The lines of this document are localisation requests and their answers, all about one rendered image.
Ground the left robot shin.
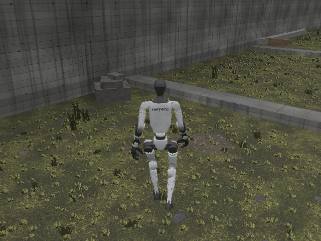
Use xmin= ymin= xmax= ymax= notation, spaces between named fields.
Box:
xmin=148 ymin=162 xmax=158 ymax=194

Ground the left robot upper arm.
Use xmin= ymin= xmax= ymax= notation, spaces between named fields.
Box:
xmin=137 ymin=101 xmax=150 ymax=130

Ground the right robot upper arm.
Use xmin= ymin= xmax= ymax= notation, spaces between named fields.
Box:
xmin=171 ymin=101 xmax=184 ymax=128

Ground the humanoid robot torso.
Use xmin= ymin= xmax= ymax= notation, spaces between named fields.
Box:
xmin=148 ymin=99 xmax=172 ymax=151

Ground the left robot hand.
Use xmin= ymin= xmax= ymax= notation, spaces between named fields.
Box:
xmin=131 ymin=147 xmax=143 ymax=160

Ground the robot right forearm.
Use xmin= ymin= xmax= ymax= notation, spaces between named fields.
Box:
xmin=179 ymin=121 xmax=188 ymax=140

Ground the right robot hand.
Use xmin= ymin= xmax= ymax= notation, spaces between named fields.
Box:
xmin=177 ymin=138 xmax=189 ymax=148

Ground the robot left forearm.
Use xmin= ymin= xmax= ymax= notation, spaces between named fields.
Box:
xmin=132 ymin=123 xmax=142 ymax=147

